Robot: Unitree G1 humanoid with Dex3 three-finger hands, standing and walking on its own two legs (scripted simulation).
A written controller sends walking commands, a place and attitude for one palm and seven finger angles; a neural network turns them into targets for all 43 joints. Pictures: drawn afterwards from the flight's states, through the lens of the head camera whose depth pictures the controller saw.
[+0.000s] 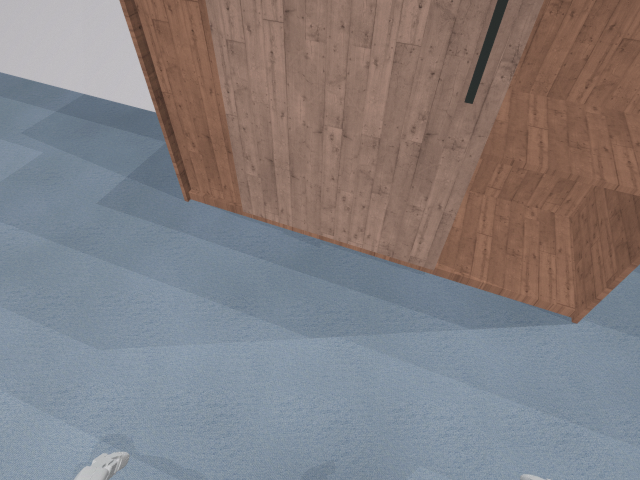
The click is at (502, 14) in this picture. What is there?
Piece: wardrobe's sliding door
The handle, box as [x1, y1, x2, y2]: [465, 0, 507, 103]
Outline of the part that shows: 507,0 497,1 465,98 465,102 472,103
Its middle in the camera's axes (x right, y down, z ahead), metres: +0.37 -0.45 +0.84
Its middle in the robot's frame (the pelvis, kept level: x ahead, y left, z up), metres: +0.97 -0.32 +0.15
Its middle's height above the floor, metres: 0.92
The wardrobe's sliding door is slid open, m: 0.52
